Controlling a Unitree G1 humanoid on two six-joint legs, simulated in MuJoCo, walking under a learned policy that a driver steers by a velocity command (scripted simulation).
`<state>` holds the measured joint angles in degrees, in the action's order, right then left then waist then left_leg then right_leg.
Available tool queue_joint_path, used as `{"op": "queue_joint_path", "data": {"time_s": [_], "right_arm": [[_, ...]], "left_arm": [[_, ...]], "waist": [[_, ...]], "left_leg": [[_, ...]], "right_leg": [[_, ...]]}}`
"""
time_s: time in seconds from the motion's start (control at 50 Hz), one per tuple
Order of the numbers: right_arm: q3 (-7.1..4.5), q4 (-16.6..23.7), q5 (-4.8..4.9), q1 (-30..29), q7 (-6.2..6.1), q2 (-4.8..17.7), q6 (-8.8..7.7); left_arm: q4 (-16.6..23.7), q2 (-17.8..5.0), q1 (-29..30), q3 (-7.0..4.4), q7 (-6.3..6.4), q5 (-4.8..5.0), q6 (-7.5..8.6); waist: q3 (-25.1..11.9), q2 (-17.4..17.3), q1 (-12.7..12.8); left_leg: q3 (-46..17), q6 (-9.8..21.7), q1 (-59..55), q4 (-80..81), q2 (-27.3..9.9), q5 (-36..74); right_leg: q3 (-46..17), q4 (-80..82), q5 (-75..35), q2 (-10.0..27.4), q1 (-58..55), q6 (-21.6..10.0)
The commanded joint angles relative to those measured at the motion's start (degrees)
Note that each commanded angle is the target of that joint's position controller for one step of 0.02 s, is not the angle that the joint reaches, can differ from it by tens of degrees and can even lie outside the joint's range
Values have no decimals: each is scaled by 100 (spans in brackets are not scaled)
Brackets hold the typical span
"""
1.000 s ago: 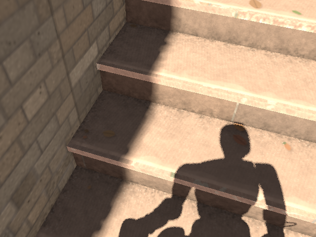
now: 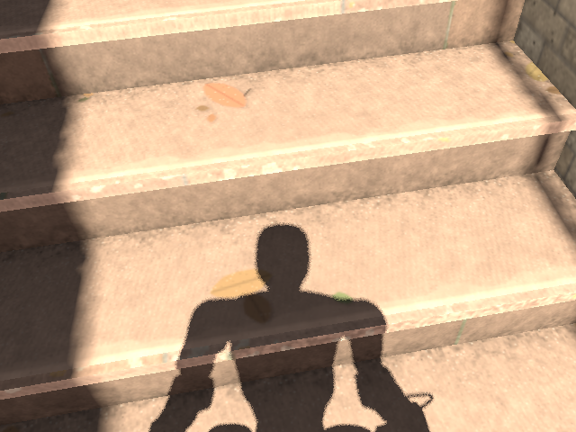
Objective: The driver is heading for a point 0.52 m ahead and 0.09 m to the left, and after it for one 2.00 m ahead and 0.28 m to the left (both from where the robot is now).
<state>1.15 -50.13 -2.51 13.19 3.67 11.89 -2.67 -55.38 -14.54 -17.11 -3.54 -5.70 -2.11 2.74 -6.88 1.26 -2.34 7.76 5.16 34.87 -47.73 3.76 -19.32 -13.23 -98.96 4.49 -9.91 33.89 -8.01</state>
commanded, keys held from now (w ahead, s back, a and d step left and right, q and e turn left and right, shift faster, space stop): no key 0.36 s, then q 0.64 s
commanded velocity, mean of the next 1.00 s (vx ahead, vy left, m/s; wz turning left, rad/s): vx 0.07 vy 0.00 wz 0.23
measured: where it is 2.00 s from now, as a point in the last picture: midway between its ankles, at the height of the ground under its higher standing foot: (225, 317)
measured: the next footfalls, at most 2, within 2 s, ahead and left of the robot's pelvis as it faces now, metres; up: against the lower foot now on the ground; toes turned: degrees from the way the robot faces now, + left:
right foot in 0.46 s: +0.38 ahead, -0.20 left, +0.16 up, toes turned -6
left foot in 0.98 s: +0.32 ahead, +0.04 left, +0.16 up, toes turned +20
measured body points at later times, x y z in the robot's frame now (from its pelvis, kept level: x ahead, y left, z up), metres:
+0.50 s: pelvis +0.22 -0.08 +0.06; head +0.23 -0.08 +0.51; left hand +0.52 +0.05 +0.02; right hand +0.13 -0.26 -0.09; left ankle +0.06 +0.08 -0.68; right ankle +0.34 -0.19 -0.53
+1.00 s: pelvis +0.28 -0.09 +0.19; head +0.27 -0.06 +0.64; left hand +0.38 +0.21 +0.09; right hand +0.54 -0.26 +0.12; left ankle +0.29 +0.02 -0.53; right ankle +0.34 -0.19 -0.53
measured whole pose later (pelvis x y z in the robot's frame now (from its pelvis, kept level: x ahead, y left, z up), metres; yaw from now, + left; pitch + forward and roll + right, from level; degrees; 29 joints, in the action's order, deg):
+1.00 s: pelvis +0.28 -0.09 +0.19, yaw +18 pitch +1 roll -4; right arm -3.5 -46.9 -1.7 2.4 3.9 12.4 -5.4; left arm -49.5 -13.6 -1.2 -2.7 1.7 -0.5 7.6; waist -1.1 -0.4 0.0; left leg 0.2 2.0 24.7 -40.8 -4.0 -18.5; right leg 23.1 -36.5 16.9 7.7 18.9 -1.4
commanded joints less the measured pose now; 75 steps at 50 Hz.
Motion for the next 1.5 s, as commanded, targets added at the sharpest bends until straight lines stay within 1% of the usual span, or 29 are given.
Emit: {"op": "queue_joint_path", "data": {"time_s": [0.02,0.08,0.12,0.18,0.24,0.34,0.38,0.42,0.48,0.5,0.52,0.54,0.58,0.62,0.66,0.78,0.88,0.98,1.0,1.02,1.06,1.12,1.18,1.32,1.36,1.38,1.42,1.46,1.5], "right_arm": [[209,-431,158,-191,-49,-843,-284],[149,-617,-188,365,-214,-589,-483],[95,-373,-239,297,-170,-61,-500],[-114,-543,-147,1553,-287,582,-503],[-184,-1227,-419,2913,-311,353,-317],[103,-1130,-392,2496,-203,-130,-301],[14,-1049,-58,2050,5,150,-282],[-61,-823,117,1881,55,509,-432],[-308,-480,375,1455,-8,970,-644],[-160,-121,167,2026,-51,327,-709],[-242,94,279,1436,-42,215,-546],[-391,46,279,914,0,128,-379],[-449,-167,187,1067,-120,-159,-290],[-349,-303,38,1024,-167,-238,-133],[-332,-313,80,729,-200,-271,-15],[-368,530,149,-960,-83,324,-139],[-455,562,28,-887,140,447,-211],[-645,389,87,-719,-20,589,-324],[-827,367,58,-749,-130,1018,-429],[-1059,397,382,-253,-286,1826,-482],[-1082,178,46,-498,-431,1642,-630],[-769,332,127,-908,-529,863,-448],[-673,511,-18,-869,-503,751,-350],[-796,966,196,-1236,-152,1047,-167],[-694,802,118,-362,-43,506,-27],[-552,1116,-87,-322,107,-76,-137],[-553,952,0,-1045,60,114,-242],[-586,1033,44,-1403,-132,247,-233],[-327,1166,-75,-1606,-142,-280,-163]], "left_arm": [[1026,325,466,130,334,-146,-17],[1133,603,515,433,197,68,-37],[1039,497,259,469,14,226,-12],[1516,26,1559,423,200,14,5],[2120,476,2617,686,479,1,-77],[2450,457,3398,728,291,-122,-268],[2632,606,4336,878,41,-57,-607],[2109,376,3552,737,-45,-99,-452],[1552,-105,2077,475,255,-72,-71],[1556,-446,1270,433,377,-36,-69],[1298,-982,-312,188,512,-375,-144],[967,-1231,-495,17,555,-351,25],[704,-632,996,133,535,13,348],[632,427,1964,383,447,122,445],[627,878,2352,475,602,193,553],[599,-412,1836,39,771,69,560],[873,-719,2223,-22,862,43,731],[769,-382,1395,-30,710,232,466],[968,123,1259,82,701,176,429],[1685,67,2059,148,670,160,576],[1603,6,2395,215,549,80,491],[1370,-529,1788,-15,635,5,388],[1447,-354,1437,4,578,13,328],[1167,-172,-499,96,512,-27,267],[941,-261,-1063,99,511,-94,392],[1136,-993,-1090,-65,504,-27,433],[694,-519,-1134,79,331,-156,363],[480,369,-1165,443,278,-244,185],[89,570,-1478,540,292,-375,75]], "waist": [[-229,-120,689],[-19,-41,617],[-113,-901,748],[126,-809,8],[411,-606,-590],[571,-723,-260],[739,-815,-220],[564,-1187,7],[-946,-952,560],[-2772,1113,591],[-3031,1848,1208],[-2162,1778,1344],[-594,901,382],[-310,-276,-227],[-277,-219,-450],[-155,37,23],[147,49,-48],[269,-385,114],[109,-1360,369],[-130,-2459,-193],[312,-1220,-287],[326,-243,83],[63,-321,227],[296,-201,565],[70,153,454],[-32,1441,461],[888,241,705],[690,176,704],[675,263,595]], "left_leg": [[-1991,882,-1827,2610,-1411,3986],[-769,481,-1273,2790,-803,3324],[-297,332,-98,3054,-524,4436],[-1297,874,-2074,3010,-1458,4734],[-2677,1192,-5507,2686,-2750,4166],[-1295,651,-2777,3668,-1620,2380],[-1215,739,-592,4449,-1789,1945],[-1172,597,-1694,4113,-1851,4038],[-749,-47,-2453,2380,-1526,7806],[-1139,-480,-461,989,-678,4270],[-1606,-532,439,-913,-23,-31],[-2378,-514,1054,-4061,16,513],[-2181,-322,1505,-5471,-360,1128],[-1845,-203,1382,-5417,-754,1005],[-1781,-149,1183,-4837,-878,818],[-858,-682,974,-2285,-1088,-545],[-988,-277,-359,-1421,-1082,213],[-652,-26,-1690,2137,-625,828],[-1575,627,-2211,2153,-1114,2611],[-3878,1520,-2849,3023,-1912,601],[-3931,1098,-2894,3189,-1847,-1317],[-3719,1058,-2286,3465,-1811,-1137],[-3141,1049,-1909,3490,-1454,-507],[-2737,1322,-1495,2272,-916,-184],[-2805,895,-567,447,-484,-112],[-1793,182,1846,-866,539,-666],[-2078,305,3765,-4360,23,-655],[-2009,650,4112,-5481,115,340],[-1811,757,4728,-6451,19,222]], "right_leg": [[157,-828,1270,840,2050,-298],[1008,-107,1304,1357,2467,120],[1640,-510,1144,1203,967,454],[1473,-1353,1815,1257,2766,785],[337,-2446,2715,1441,6829,349],[1597,-306,505,1965,4671,89],[1796,1065,2503,1709,2311,159],[2019,1754,2237,1448,1692,132],[1610,3633,-924,1137,-1091,-376],[-863,4560,-2563,2348,-3683,-1339],[-3119,6520,-1552,3389,-4119,-1756],[-3734,7157,332,3469,-2865,-1658],[-1691,7152,2248,2958,-775,-762],[-429,7064,1916,2710,-93,-499],[395,7245,1135,2595,95,-244],[1753,8354,1460,2675,-1076,-366],[2117,8415,1386,2891,-1289,-199],[2294,7113,2193,2770,-2132,24],[2926,5752,2394,2054,-1455,575],[2503,5049,2989,1162,304,927],[1130,2979,2295,1321,1701,804],[646,2165,1439,1354,1553,797],[928,2493,943,1130,826,983],[1473,7165,1579,972,-2298,1198],[709,7727,738,1636,-3770,421],[-2050,7913,367,3077,-4948,-1579],[-2504,8439,1394,3620,-4268,-1894],[-1242,8410,466,2992,-3822,-1440],[-702,8318,277,2717,-3893,-1065]]}}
